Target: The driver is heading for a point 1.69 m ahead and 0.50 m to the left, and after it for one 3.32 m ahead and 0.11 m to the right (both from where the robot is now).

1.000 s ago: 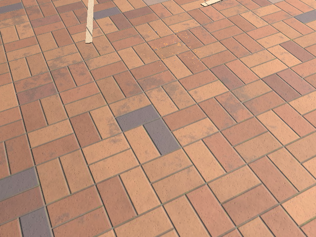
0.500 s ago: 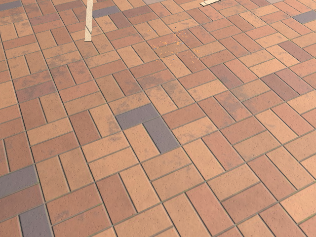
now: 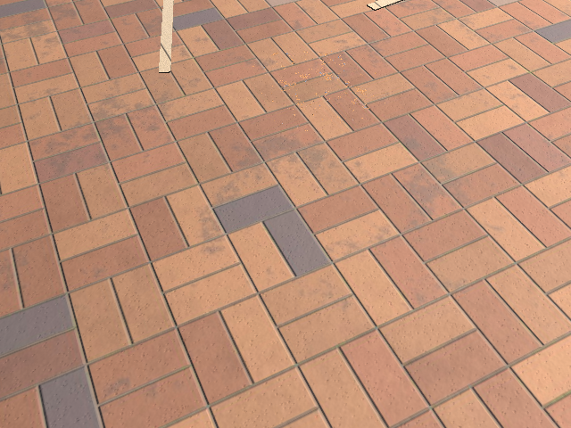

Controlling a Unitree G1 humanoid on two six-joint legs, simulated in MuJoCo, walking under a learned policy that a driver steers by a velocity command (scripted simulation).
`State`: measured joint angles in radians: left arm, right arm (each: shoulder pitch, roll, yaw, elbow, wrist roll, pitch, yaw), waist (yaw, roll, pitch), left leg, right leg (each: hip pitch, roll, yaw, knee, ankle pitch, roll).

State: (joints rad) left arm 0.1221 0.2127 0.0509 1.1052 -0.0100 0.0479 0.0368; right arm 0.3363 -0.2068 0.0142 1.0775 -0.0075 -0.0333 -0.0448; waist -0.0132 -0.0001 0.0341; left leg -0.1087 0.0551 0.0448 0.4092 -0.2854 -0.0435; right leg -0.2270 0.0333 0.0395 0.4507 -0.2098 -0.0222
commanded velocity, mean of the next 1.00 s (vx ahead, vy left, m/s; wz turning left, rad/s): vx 0.11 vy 0.00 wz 0.00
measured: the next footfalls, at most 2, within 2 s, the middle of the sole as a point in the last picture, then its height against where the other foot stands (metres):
left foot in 1.28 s outside the picture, level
right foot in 1.86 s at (337, 322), level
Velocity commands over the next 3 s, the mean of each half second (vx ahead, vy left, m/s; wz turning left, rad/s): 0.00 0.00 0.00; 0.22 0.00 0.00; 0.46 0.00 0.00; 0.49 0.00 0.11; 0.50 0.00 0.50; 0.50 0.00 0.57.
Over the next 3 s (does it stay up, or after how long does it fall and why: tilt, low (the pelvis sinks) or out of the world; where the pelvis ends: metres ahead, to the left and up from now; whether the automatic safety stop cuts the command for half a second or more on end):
stays up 1.22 0.18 -0.01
